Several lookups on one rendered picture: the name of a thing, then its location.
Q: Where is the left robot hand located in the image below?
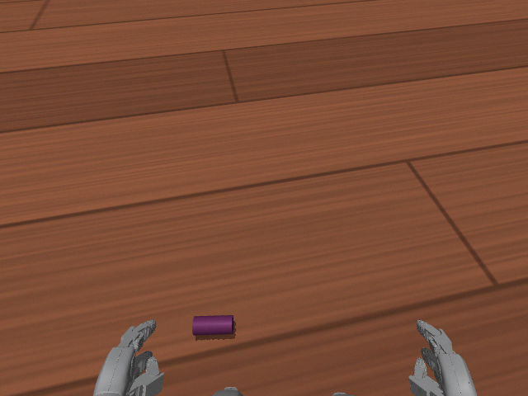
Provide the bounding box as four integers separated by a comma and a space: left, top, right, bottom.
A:
93, 320, 164, 396

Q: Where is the can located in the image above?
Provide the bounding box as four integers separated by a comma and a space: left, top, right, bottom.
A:
192, 315, 233, 335

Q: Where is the right robot hand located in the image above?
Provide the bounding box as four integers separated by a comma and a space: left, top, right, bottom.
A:
408, 320, 478, 396

